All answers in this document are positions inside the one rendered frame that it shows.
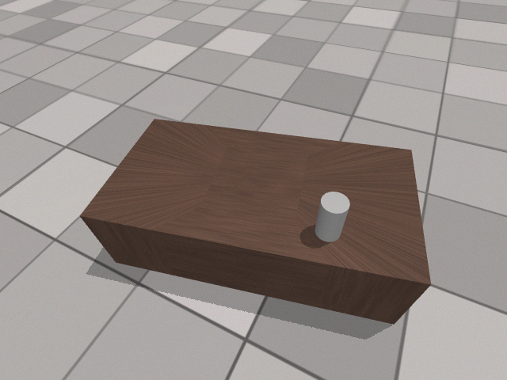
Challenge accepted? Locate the can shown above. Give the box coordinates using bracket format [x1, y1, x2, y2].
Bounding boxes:
[315, 192, 350, 242]

